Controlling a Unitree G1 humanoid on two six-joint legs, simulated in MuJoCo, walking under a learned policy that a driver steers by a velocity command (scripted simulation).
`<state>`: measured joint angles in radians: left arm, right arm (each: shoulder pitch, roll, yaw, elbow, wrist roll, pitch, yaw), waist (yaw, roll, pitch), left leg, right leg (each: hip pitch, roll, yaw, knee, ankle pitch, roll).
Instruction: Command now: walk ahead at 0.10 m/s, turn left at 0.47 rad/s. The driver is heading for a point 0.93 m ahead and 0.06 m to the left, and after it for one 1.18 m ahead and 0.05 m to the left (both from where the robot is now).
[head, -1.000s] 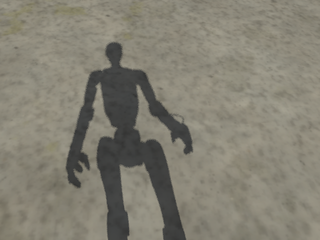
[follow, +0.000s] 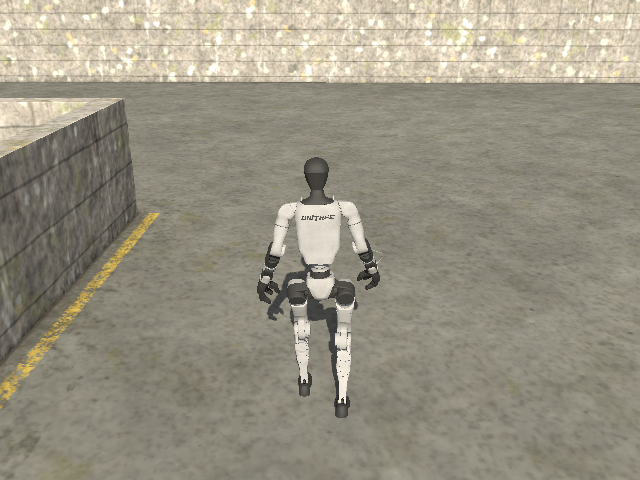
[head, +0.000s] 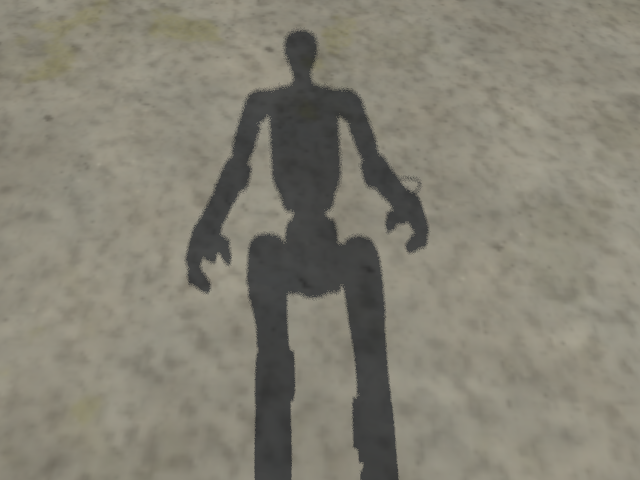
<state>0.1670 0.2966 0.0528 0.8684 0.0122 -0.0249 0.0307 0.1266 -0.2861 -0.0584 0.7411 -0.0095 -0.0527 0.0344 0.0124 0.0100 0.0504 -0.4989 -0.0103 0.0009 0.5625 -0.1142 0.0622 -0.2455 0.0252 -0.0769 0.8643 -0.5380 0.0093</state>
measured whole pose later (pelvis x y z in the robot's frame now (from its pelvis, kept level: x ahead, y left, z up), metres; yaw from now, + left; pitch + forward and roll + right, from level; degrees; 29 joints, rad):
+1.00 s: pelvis +0.07 -0.02 +0.01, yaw +13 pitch -2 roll +0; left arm 0.17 0.26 0.04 0.91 0.01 0.00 0.02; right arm 0.21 -0.23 -0.04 0.79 -0.01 0.01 -0.02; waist 0.02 0.00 0.03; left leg -0.20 -0.01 -0.06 0.54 -0.31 -0.01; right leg -0.22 -0.02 0.03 0.52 -0.27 0.03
